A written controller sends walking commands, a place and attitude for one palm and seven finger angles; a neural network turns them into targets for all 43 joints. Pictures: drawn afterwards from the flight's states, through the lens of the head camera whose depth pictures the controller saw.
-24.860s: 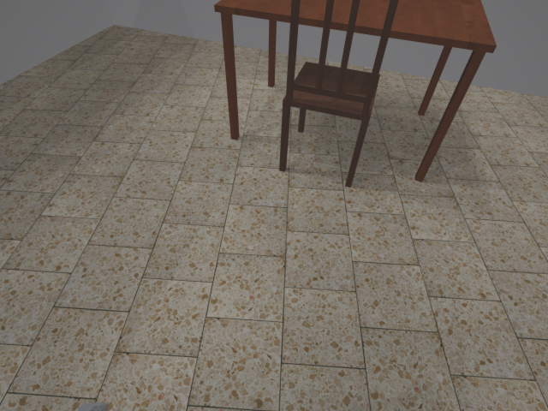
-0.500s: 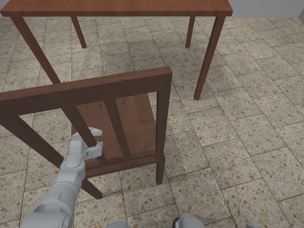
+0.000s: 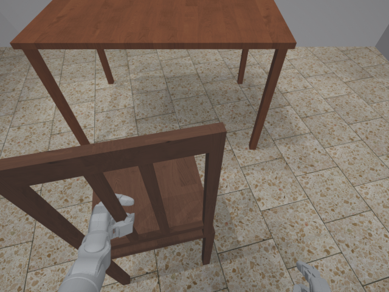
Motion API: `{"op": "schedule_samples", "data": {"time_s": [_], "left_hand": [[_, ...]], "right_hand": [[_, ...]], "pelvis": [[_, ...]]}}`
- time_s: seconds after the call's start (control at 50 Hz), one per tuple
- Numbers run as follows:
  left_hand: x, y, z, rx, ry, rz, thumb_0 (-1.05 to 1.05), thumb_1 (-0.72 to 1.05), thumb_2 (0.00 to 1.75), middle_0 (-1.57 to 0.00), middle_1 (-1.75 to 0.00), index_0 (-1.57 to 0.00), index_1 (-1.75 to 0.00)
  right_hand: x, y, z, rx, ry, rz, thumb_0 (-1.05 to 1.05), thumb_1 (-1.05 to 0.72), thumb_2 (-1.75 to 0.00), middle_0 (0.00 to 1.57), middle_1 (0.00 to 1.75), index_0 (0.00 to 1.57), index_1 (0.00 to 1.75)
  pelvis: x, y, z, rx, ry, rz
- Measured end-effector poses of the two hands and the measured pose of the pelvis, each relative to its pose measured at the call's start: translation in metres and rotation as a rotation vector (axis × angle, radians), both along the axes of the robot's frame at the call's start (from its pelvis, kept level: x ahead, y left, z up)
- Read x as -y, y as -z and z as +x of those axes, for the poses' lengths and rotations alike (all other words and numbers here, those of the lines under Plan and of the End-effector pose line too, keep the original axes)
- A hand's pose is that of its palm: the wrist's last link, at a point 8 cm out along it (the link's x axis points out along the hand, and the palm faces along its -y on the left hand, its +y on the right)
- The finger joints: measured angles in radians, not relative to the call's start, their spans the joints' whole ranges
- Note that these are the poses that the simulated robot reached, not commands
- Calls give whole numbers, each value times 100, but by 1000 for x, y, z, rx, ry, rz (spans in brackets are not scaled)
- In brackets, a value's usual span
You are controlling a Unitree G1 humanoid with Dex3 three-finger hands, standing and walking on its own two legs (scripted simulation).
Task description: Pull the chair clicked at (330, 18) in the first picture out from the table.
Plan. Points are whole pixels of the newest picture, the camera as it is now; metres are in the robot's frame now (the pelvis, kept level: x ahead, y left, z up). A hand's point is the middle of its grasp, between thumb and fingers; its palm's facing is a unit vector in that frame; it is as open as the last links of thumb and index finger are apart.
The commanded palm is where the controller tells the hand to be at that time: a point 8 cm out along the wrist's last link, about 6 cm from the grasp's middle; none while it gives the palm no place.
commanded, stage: stop walking, hand still on the chair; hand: left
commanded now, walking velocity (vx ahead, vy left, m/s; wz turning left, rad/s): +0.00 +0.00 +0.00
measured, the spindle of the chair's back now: (118, 212) +0.29 +0.20 -0.06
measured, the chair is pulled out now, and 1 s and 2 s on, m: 0.57 0.57 0.57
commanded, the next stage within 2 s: open the thumb and straighten the fingers in 0.30 s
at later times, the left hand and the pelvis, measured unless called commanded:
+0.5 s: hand (126, 222) +0.28 +0.18 -0.07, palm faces +0.16 -0.97 -0.19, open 6.0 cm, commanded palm +0.24 +0.23 -0.05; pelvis +0.01 +0.00 +0.00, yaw +2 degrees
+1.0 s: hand (123, 220) +0.28 +0.19 -0.08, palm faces +0.17 -0.96 -0.21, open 15.7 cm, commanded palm +0.25 +0.24 -0.05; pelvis +0.00 +0.00 -0.03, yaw +3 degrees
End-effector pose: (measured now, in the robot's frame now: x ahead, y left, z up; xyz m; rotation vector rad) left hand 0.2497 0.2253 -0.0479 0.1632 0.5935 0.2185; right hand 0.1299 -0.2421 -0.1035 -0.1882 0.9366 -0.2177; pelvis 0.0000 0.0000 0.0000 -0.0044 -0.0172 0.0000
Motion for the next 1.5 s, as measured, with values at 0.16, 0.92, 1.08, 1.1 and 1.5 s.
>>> {"op": "schedule_samples", "data": {"time_s": [0.16, 0.92, 1.08, 1.1, 1.5], "left_hand": [[0, 0, 0, -1, 5, -1, 10, 61, 74, -28, -127, -50, -145], [-11, 7, 7, 12, -12, -8, 0, -46, 24, -29, -87, -30, -87], [-16, 6, 0, 3, -25, 1, -1, -53, 21, -12, -34, -12, -34], [-16, 6, -2, 3, -26, 2, -1, -53, 21, -10, -29, -10, -29], [-14, 10, -60, -18, -37, 4, -1, -54, 20, -1, -1, -1, 0]], "right_hand": [[4, -4, 9, -4, 7, -17, 1, -90, -89, 20, 30, 20, 30], [15, 24, 8, 24, -67, -21, 1, -90, -89, 20, 30, 20, 30], [9, 27, 10, 42, -81, 0, 1, -90, -89, 20, 30, 21, 30], [9, 27, 10, 43, -83, 0, 1, -90, -89, 20, 30, 21, 30], [18, 20, 18, 124, -88, -31, 1, -90, -89, 20, 30, 20, 30]], "pelvis": [[-2, -1, 9, 3, -5, -3], [-1, 29, -2, -167, -54, -3], [3, 32, -2, -169, -56, -2], [3, 32, -3, -168, -57, -2], [7, 36, -6, -165, -64, -3]]}}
